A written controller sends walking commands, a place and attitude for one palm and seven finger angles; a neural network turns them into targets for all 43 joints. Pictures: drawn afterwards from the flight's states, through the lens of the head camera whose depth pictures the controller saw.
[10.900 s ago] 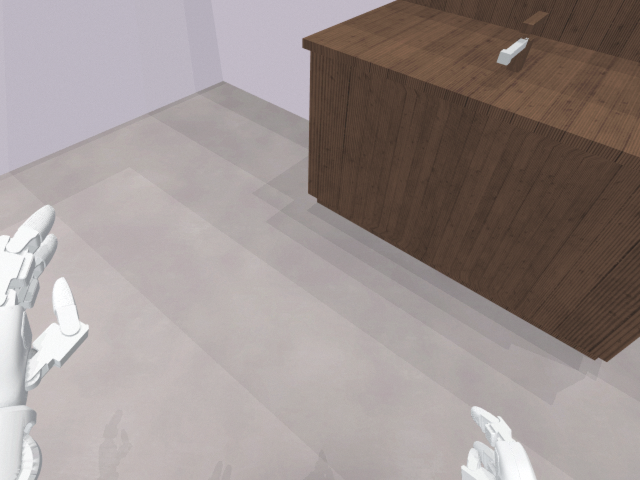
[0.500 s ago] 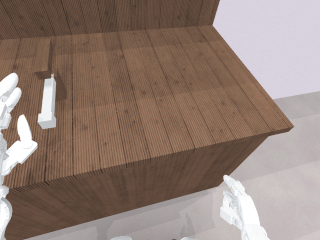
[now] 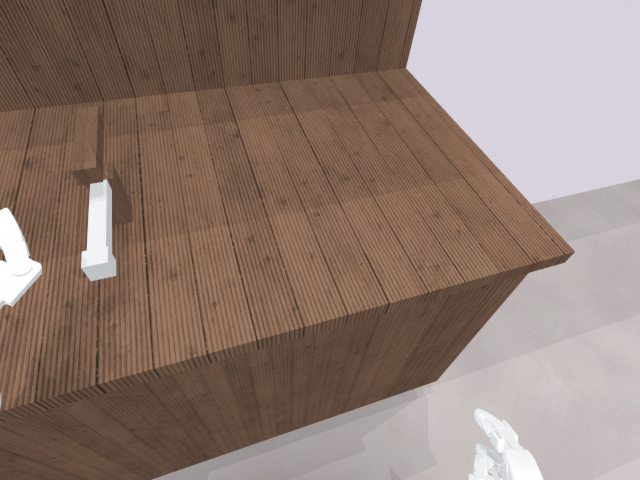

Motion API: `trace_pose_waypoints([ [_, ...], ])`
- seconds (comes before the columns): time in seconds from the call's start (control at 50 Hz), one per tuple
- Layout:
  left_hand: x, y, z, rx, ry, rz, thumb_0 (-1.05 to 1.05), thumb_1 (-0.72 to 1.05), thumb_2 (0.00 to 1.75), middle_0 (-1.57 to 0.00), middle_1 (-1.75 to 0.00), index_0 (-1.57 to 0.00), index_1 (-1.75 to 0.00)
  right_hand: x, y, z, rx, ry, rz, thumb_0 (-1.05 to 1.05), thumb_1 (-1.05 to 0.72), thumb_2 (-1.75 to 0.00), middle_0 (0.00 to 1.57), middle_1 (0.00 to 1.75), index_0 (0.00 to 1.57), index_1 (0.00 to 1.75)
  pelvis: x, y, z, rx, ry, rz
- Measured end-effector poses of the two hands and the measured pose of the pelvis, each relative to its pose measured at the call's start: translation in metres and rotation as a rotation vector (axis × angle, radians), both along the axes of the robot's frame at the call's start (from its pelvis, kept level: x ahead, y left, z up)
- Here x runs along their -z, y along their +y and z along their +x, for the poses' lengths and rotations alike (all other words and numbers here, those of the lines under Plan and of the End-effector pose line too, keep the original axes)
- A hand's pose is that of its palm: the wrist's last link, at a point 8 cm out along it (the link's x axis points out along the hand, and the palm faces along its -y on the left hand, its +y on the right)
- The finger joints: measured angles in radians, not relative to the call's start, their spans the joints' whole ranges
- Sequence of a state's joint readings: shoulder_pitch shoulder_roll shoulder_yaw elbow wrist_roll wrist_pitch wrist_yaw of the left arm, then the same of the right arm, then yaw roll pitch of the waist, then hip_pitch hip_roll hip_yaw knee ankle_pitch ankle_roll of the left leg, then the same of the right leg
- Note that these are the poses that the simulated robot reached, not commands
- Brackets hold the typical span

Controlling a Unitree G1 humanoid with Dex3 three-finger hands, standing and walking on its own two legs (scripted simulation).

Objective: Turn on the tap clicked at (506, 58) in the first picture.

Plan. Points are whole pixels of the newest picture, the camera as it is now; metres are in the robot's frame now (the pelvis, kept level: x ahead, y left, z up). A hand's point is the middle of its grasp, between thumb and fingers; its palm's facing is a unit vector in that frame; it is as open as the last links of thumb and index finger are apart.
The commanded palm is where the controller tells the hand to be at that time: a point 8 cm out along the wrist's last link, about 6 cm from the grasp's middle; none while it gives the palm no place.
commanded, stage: come to a stop and stand still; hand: left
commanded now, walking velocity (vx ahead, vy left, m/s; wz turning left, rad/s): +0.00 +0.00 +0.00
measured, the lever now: (99, 263) +0.32 +0.29 +0.08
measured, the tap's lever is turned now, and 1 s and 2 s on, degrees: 0 0 0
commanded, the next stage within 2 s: look again from close up in 1.22 s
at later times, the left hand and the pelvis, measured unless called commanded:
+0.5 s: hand (78, 269) +0.26 +0.25 +0.17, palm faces +0.39 -0.85 -0.34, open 7.5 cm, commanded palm +0.19 +0.29 +0.18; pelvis +0.04 +0.00 +0.00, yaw +2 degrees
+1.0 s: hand (89, 302) +0.23 +0.23 +0.17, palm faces +0.41 -0.84 -0.36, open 7.5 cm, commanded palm +0.17 +0.26 +0.18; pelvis +0.02 -0.02 +0.01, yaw +2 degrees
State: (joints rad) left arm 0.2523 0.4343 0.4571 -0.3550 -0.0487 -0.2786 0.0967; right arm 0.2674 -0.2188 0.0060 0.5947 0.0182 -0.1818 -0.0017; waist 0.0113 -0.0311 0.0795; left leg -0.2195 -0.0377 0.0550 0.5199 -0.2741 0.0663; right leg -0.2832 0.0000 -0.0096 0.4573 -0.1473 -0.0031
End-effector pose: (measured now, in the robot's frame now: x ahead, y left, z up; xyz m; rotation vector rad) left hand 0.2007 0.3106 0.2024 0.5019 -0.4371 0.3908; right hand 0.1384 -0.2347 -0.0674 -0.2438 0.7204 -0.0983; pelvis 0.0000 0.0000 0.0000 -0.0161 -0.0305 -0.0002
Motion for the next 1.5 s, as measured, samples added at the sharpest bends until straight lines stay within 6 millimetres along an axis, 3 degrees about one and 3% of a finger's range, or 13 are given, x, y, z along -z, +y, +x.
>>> trace_pose_waypoints([
  [0.1, 0.023, -0.021, -0.005, 0.096, 0.132, -0.026, 0.02, 0.89, 0.89, -0.21, -0.30, -0.20, -0.30, 0.010, 0.027, 0.013, 0.012, -0.026, 0.079, 0.01, -0.90, -0.90, 0.20, 0.30, 0.20, 0.30, 0.001, 0.016, 0.011, 0.004, -0.005, 0.008],
  [0.24, 0.033, 0.009, -0.006, -0.018, 0.138, -0.051, 0.02, 0.88, 0.89, -0.22, -0.30, -0.21, -0.30, 0.006, 0.053, 0.043, -0.077, 0.000, 0.075, 0.01, -0.90, -0.90, 0.20, 0.30, 0.20, 0.30, 0.001, 0.013, 0.021, -0.021, -0.008, 0.007],
  [0.3, 0.026, 0.011, -0.002, -0.050, 0.068, -0.084, 0.02, 0.89, 0.89, -0.21, -0.30, -0.21, -0.30, 0.000, 0.055, 0.061, -0.122, -0.021, 0.061, 0.01, -0.90, -0.90, 0.20, 0.30, 0.20, 0.30, 0.000, 0.012, 0.025, -0.028, -0.009, -0.001],
  [0.36, 0.018, -0.001, 0.004, -0.024, 0.019, -0.105, 0.02, 0.89, 0.89, -0.21, -0.30, -0.21, -0.30, -0.007, 0.053, 0.078, -0.138, -0.056, 0.053, 0.01, -0.90, -0.90, 0.20, 0.30, 0.20, 0.30, 0.000, 0.011, 0.029, -0.028, -0.008, -0.006],
  [0.48, 0.018, -0.019, 0.015, 0.044, 0.062, -0.080, 0.02, 0.89, 0.89, -0.21, -0.30, -0.20, -0.30, -0.020, 0.040, 0.097, -0.099, -0.108, 0.045, 0.01, -0.90, -0.90, 0.20, 0.30, 0.20, 0.30, -0.002, 0.006, 0.035, -0.028, 0.002, -0.012],
  [0.58, 0.026, -0.018, 0.013, 0.021, 0.138, -0.065, 0.02, 0.89, 0.89, -0.21, -0.30, -0.21, -0.30, -0.022, 0.024, 0.093, -0.062, -0.094, 0.024, 0.01, -0.90, -0.90, 0.20, 0.30, 0.20, 0.30, -0.003, -0.001, 0.037, -0.031, 0.006, -0.012],
  [0.72, 0.029, -0.025, -0.001, -0.013, 0.158, -0.096, 0.02, 0.89, 0.89, -0.21, -0.30, -0.21, -0.30, -0.012, 0.006, 0.073, -0.046, -0.025, -0.004, 0.01, -0.90, -0.90, 0.20, 0.30, 0.20, 0.30, -0.004, -0.009, 0.032, -0.035, 0.001, -0.009],
  [0.92, 0.022, -0.039, -0.011, -0.010, 0.140, -0.091, 0.02, 0.89, 0.89, -0.21, -0.30, -0.21, -0.30, -0.005, -0.001, 0.050, -0.027, -0.016, 0.023, 0.01, -0.90, -0.90, 0.20, 0.30, 0.20, 0.30, -0.005, -0.018, 0.020, -0.030, -0.010, 0.000],
  [1.08, 0.027, -0.044, -0.016, -0.011, 0.172, -0.102, 0.02, 0.89, 0.89, -0.21, -0.30, -0.21, -0.30, -0.005, -0.006, 0.039, -0.023, -0.017, 0.027, 0.01, -0.90, -0.90, 0.20, 0.30, 0.20, 0.30, -0.006, -0.023, 0.013, -0.027, -0.006, 0.001],
  [1.28, 0.029, -0.042, -0.018, -0.016, 0.174, -0.108, 0.02, 0.89, 0.89, -0.21, -0.30, -0.21, -0.30, -0.008, -0.012, 0.040, -0.026, -0.014, 0.000, 0.01, -0.90, -0.90, 0.20, 0.30, 0.20, 0.30, -0.006, -0.023, 0.013, -0.030, -0.001, -0.001],
  [1.5, 0.026, -0.038, -0.008, -0.005, 0.169, -0.106, 0.02, 0.89, 0.89, -0.21, -0.30, -0.21, -0.30, -0.011, -0.002, 0.054, -0.034, -0.034, 0.013, 0.01, -0.90, -0.90, 0.20, 0.30, 0.20, 0.30, -0.007, -0.018, 0.020, -0.029, 0.000, -0.001],
])
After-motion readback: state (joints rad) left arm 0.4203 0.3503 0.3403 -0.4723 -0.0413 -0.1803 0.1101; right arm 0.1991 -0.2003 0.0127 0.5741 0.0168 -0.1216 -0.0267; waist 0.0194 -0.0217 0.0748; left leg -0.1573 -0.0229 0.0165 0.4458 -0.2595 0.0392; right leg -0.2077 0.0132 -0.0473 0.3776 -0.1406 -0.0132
